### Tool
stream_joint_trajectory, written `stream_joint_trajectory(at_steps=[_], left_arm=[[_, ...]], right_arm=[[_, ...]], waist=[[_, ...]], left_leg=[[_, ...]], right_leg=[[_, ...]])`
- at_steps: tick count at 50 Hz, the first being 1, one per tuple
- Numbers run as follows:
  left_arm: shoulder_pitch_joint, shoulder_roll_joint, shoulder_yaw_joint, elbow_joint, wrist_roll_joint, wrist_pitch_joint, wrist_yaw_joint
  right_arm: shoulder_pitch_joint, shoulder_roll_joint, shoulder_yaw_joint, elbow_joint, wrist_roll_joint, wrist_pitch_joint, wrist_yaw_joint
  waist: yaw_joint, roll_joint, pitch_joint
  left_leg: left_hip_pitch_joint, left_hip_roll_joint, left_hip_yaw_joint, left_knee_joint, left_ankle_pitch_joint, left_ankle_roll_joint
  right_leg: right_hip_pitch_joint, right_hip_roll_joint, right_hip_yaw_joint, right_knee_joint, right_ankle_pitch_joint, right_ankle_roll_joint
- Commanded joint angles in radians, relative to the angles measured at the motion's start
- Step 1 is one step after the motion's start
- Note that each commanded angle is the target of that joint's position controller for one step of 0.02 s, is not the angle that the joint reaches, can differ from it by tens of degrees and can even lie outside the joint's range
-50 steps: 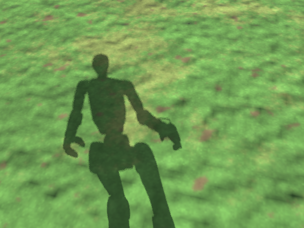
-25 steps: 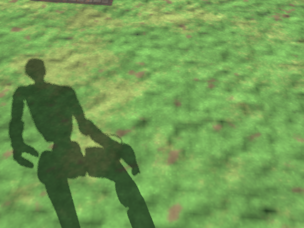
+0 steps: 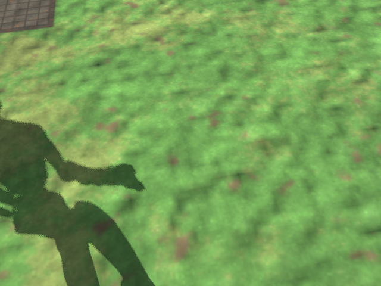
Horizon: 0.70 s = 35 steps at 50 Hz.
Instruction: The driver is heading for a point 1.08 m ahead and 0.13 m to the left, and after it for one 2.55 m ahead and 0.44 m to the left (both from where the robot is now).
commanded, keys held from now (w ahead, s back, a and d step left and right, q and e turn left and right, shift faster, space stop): w+e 0.14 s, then w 0.40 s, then w+q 0.46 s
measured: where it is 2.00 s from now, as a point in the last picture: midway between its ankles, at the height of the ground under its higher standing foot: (190, 146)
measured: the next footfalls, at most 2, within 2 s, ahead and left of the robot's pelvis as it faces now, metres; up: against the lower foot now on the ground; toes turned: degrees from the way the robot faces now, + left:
left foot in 0.24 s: +0.32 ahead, +0.15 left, +0.00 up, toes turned -11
right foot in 0.72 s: +0.54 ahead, -0.15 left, +0.00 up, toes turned -7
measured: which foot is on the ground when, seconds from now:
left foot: up 0.00-0.22, down 0.24-0.74, up 0.76-1.00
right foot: down 0.00-0.26, up 0.28-0.70, down 0.72-1.00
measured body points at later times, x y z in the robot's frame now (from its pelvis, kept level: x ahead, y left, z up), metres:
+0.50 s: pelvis +0.28 +0.05 +0.00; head +0.30 +0.06 +0.45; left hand +0.49 +0.28 -0.10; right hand +0.27 -0.23 -0.11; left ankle +0.28 +0.15 -0.74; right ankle +0.32 -0.11 -0.68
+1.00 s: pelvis +0.53 -0.05 +0.00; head +0.55 -0.05 +0.45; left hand +0.60 +0.24 -0.11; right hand +0.66 -0.33 -0.10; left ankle +0.62 +0.12 -0.67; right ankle +0.50 -0.14 -0.74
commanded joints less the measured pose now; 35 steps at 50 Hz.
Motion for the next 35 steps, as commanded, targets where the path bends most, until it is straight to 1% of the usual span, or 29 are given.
stream_joint_trajectory(at_steps=[1, 3, 4, 6, 7, 9, 10, 11, 12, 13, 14, 15, 16, 17, 18, 19, 20, 21, 23, 24, 27, 28, 30, 32, 33, 34, 35], left_arm=[[-0.041, 0.165, 0.045, -0.064, -0.007, -0.014, 0.021], [-0.01, 0.17, 0.046, -0.049, -0.013, -0.004, 0.028], [0.012, 0.176, 0.048, -0.04, -0.014, -0.001, 0.03], [0.044, 0.179, 0.049, -0.024, -0.02, 0.005, 0.031], [0.052, 0.172, 0.047, -0.018, -0.022, 0.009, 0.033], [0.056, 0.158, 0.043, -0.008, -0.017, 0.013, 0.035], [0.054, 0.154, 0.042, -0.004, -0.013, 0.015, 0.034], [0.047, 0.135, 0.035, -0.002, -0.01, 0.016, 0.032], [0.053, 0.088, 0.018, -0.006, -0.003, 0.013, 0.028], [0.132, 0.032, -0.003, -0.023, -0.006, 0.006, 0.027], [0.2, 0.047, -0.008, -0.022, -0.025, -0.003, 0.03], [0.134, 0.135, 0.011, -0.017, -0.034, -0.004, 0.03], [0.033, 0.153, 0.016, -0.032, -0.027, -0.003, 0.03], [-0.029, 0.14, 0.013, -0.051, -0.012, -0.007, 0.029], [-0.054, 0.127, 0.015, -0.057, -0.002, -0.009, 0.025], [-0.044, 0.108, 0.012, -0.055, -0.003, -0.01, 0.021], [-0.031, 0.089, 0.008, -0.048, -0.004, -0.008, 0.018], [-0.03, 0.072, 0.003, -0.046, -0.002, -0.007, 0.016], [-0.084, 0.048, -0.009, -0.064, 0.005, -0.009, 0.015], [-0.115, 0.039, -0.015, -0.07, 0.007, -0.012, 0.013], [-0.208, 0.023, -0.024, -0.084, 0.004, -0.024, 0.002], [-0.245, 0.024, -0.025, -0.092, 0.002, -0.027, -0.001], [-0.299, 0.033, -0.021, -0.11, -0.005, -0.035, -0.009], [-0.32, 0.053, -0.013, -0.122, -0.008, -0.045, -0.018], [-0.31, 0.068, -0.006, -0.12, -0.008, -0.049, -0.02], [-0.278, 0.083, 0.001, -0.113, -0.008, -0.052, -0.02], [-0.2, 0.107, 0.016, -0.09, -0.006, -0.054, -0.014]], right_arm=[[-0.004, -0.052, -0.011, -0.056, -0.007, 0.002, -0.003], [-0.088, -0.035, -0.003, -0.073, 0.0, -0.005, 0.004], [-0.123, -0.037, -0.003, -0.081, 0.007, -0.009, 0.009], [-0.161, -0.056, -0.01, -0.095, 0.02, -0.016, 0.018], [-0.166, -0.07, -0.016, -0.098, 0.023, -0.02, 0.022], [-0.137, -0.094, -0.027, -0.09, 0.025, -0.028, 0.03], [-0.102, -0.1, -0.033, -0.082, 0.025, -0.032, 0.03], [-0.03, -0.11, -0.044, -0.063, 0.021, -0.036, 0.027], [0.073, -0.141, -0.057, -0.051, 0.007, -0.042, 0.02], [0.197, -0.22, -0.076, -0.039, -0.016, -0.042, 0.015], [0.28, -0.221, -0.087, 0.014, 0.007, -0.027, 0.029], [0.247, -0.138, -0.065, 0.003, 0.028, -0.023, 0.032], [0.202, -0.101, -0.053, -0.002, 0.024, -0.014, 0.028], [0.162, -0.086, -0.045, -0.002, 0.015, -0.009, 0.027], [0.138, -0.065, -0.037, 0.002, 0.009, -0.008, 0.026], [0.127, -0.057, -0.032, 0.004, 0.005, -0.009, 0.024], [0.127, -0.054, -0.031, 0.01, 0.009, -0.011, 0.025], [0.134, -0.059, -0.032, 0.02, 0.016, -0.014, 0.025], [0.148, -0.09, -0.041, 0.036, 0.024, -0.014, 0.022], [0.154, -0.102, -0.043, 0.043, 0.026, -0.011, 0.02], [0.182, -0.126, -0.047, 0.066, 0.033, 0.0, 0.017], [0.208, -0.129, -0.047, 0.078, 0.037, 0.004, 0.016], [0.254, -0.136, -0.047, 0.101, 0.043, 0.014, 0.015], [0.268, -0.146, -0.051, 0.111, 0.047, 0.025, 0.01], [0.268, -0.154, -0.054, 0.113, 0.048, 0.031, 0.006], [0.261, -0.163, -0.058, 0.114, 0.048, 0.036, 0.003], [0.249, -0.16, -0.056, 0.113, 0.048, 0.039, 0.001]], waist=[[-0.023, -0.064, -0.048], [0.016, -0.082, -0.048], [0.033, -0.087, -0.052], [0.045, -0.103, -0.054], [0.042, -0.111, -0.058], [0.025, -0.141, -0.067], [0.006, -0.157, -0.071], [-0.035, -0.159, -0.093], [-0.083, -0.128, -0.186], [-0.093, 0.053, -0.337], [-0.088, 0.296, -0.383], [-0.109, 0.16, -0.25], [-0.115, 0.077, -0.145], [-0.099, 0.033, -0.076], [-0.078, 0.033, -0.044], [-0.058, 0.058, -0.039], [-0.049, 0.076, -0.048], [-0.046, 0.081, -0.052], [-0.056, 0.067, -0.038], [-0.064, 0.057, -0.036], [-0.097, 0.052, -0.027], [-0.112, 0.05, -0.02], [-0.123, 0.05, -0.009], [-0.111, 0.057, -0.005], [-0.094, 0.063, -0.01], [-0.068, 0.068, -0.025], [-0.018, 0.06, -0.067]], left_leg=[[0.055, -0.025, 0.036, -0.184, 0.191, -0.032], [0.117, -0.065, 0.045, -0.344, 0.313, -0.032], [0.144, -0.084, 0.049, -0.391, 0.346, -0.032], [0.159, -0.1, 0.027, -0.455, 0.34, -0.024], [0.162, -0.104, 0.012, -0.487, 0.315, -0.015], [0.18, -0.097, 0.007, -0.514, 0.249, 0.014], [0.222, -0.096, 0.019, -0.528, 0.213, 0.036], [0.323, -0.104, 0.043, -0.571, 0.209, 0.066], [0.509, -0.035, -0.008, -0.563, 0.201, 0.119], [0.851, 0.167, -0.312, -0.567, 0.128, 0.244], [0.97, 0.299, -0.69, -0.693, -0.137, 0.35], [0.887, 0.275, -0.669, -0.735, -0.299, 0.32], [0.78, 0.233, -0.518, -0.74, -0.261, 0.283], [0.671, 0.188, -0.413, -0.762, -0.15, 0.272], [0.605, 0.152, -0.339, -0.783, -0.046, 0.266], [0.557, 0.125, -0.287, -0.805, 0.027, 0.259], [0.537, 0.109, -0.248, -0.821, 0.084, 0.263], [0.525, 0.103, -0.212, -0.834, 0.138, 0.272], [0.515, 0.105, -0.156, -0.862, 0.217, 0.287], [0.516, 0.1, -0.127, -0.87, 0.241, 0.285], [0.506, 0.073, -0.044, -0.875, 0.272, 0.26], [0.497, 0.069, -0.041, -0.869, 0.276, 0.255], [0.513, 0.086, -0.062, -0.852, 0.277, 0.25], [0.553, 0.111, -0.097, -0.818, 0.277, 0.235], [0.57, 0.123, -0.114, -0.798, 0.283, 0.225], [0.573, 0.126, -0.12, -0.762, 0.317, 0.213], [0.555, 0.098, -0.098, -0.677, 0.408, 0.191]], right_leg=[[-0.071, -0.215, 0.195, -0.144, 0.21, -0.156], [-0.086, -0.19, 0.183, -0.123, 0.133, -0.119], [-0.082, -0.194, 0.199, -0.118, 0.103, -0.111], [-0.033, -0.217, 0.254, -0.079, 0.059, -0.104], [0.006, -0.229, 0.289, -0.048, 0.04, -0.098], [0.082, -0.269, 0.336, 0.009, 0.048, -0.084], [0.097, -0.277, 0.347, 0.037, 0.078, -0.074], [0.095, -0.253, 0.332, 0.097, 0.144, -0.055], [0.056, -0.202, 0.282, 0.266, 0.166, -0.022], [-0.196, -0.087, 0.167, 0.583, -0.034, 0.047], [-0.438, -0.037, 0.102, 0.829, -0.422, 0.09], [-0.539, -0.088, 0.142, 0.912, -0.381, 0.093], [-0.554, -0.126, 0.108, 0.928, -0.303, 0.094], [-0.545, -0.154, 0.077, 0.881, -0.246, 0.094], [-0.52, -0.191, 0.066, 0.818, -0.197, 0.094], [-0.474, -0.211, 0.051, 0.778, -0.169, 0.096], [-0.446, -0.218, 0.034, 0.744, -0.157, 0.101], [-0.437, -0.222, 0.017, 0.707, -0.15, 0.108], [-0.45, -0.232, -0.005, 0.592, -0.099, 0.123], [-0.443, -0.235, -0.011, 0.523, -0.048, 0.127], [-0.375, -0.215, -0.039, 0.323, 0.113, 0.132], [-0.344, -0.202, -0.047, 0.276, 0.148, 0.136], [-0.311, -0.18, -0.046, 0.215, 0.176, 0.134], [-0.287, -0.17, -0.03, 0.159, 0.149, 0.118], [-0.256, -0.166, -0.025, 0.136, 0.125, 0.108], [-0.195, -0.159, -0.032, 0.114, 0.103, 0.096], [-0.067, -0.146, -0.046, 0.076, 0.098, 0.074]])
